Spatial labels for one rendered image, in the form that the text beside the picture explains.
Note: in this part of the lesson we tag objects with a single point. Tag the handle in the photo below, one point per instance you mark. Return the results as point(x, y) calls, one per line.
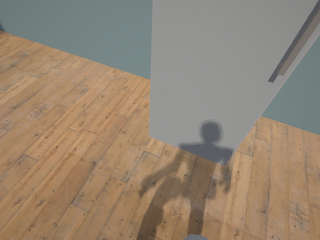
point(308, 31)

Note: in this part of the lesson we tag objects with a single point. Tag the fridge door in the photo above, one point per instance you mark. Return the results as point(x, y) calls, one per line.
point(214, 66)

